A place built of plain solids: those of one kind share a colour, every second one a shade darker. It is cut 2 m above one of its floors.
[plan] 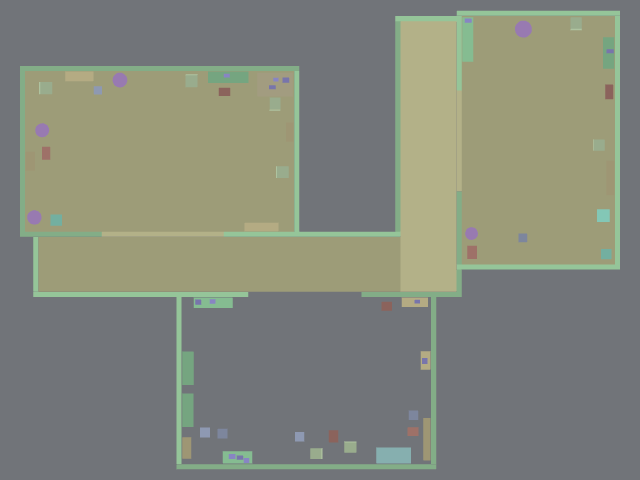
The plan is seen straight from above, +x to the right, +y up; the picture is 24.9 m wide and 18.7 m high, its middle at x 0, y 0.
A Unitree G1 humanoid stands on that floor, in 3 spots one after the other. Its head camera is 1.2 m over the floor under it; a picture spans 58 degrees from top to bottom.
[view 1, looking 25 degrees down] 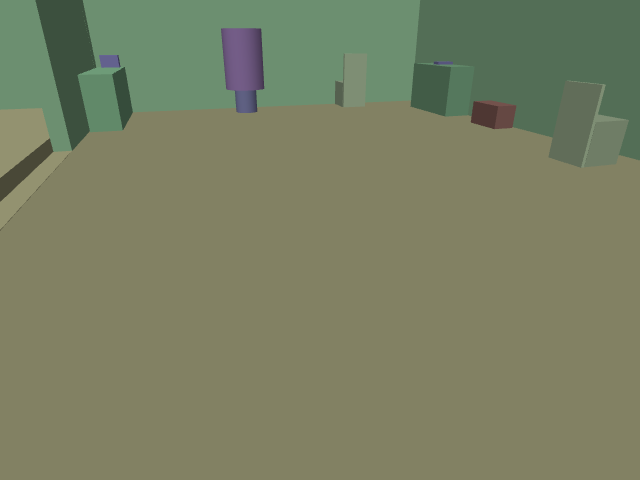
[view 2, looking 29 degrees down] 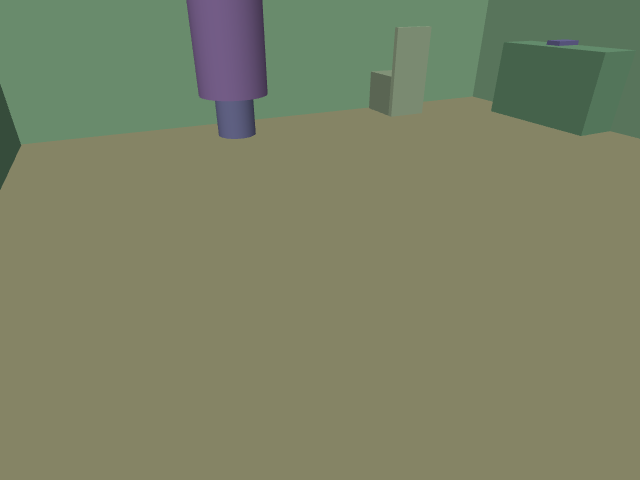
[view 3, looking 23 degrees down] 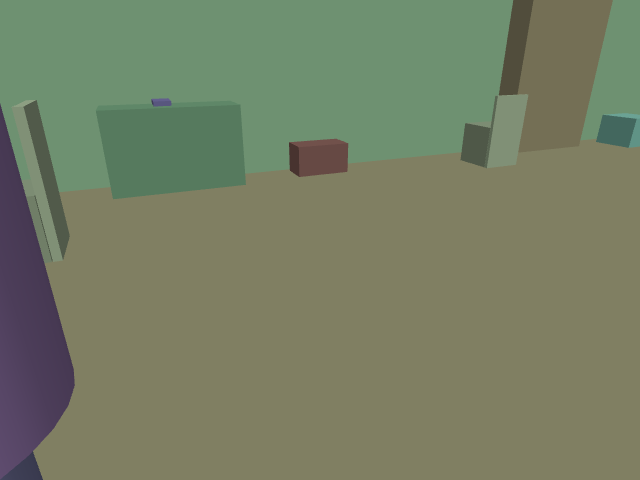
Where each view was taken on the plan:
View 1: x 6.83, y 0.13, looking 73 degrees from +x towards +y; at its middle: floor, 2.84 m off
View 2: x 6.83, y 3.87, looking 65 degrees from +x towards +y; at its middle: floor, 2.48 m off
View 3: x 6.83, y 7.64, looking -23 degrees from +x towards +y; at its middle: floor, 3.07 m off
